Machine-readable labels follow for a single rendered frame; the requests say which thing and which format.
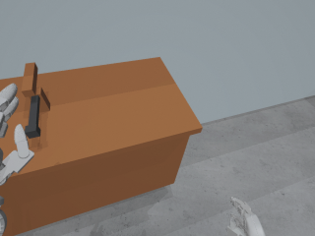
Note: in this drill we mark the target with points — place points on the counter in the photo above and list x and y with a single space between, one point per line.
107 133

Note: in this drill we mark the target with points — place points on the right robot hand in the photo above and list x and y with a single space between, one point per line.
250 225

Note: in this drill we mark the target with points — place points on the left robot hand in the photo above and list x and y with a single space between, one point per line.
16 160

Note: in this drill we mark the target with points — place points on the tap lever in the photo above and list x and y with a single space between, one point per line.
32 130

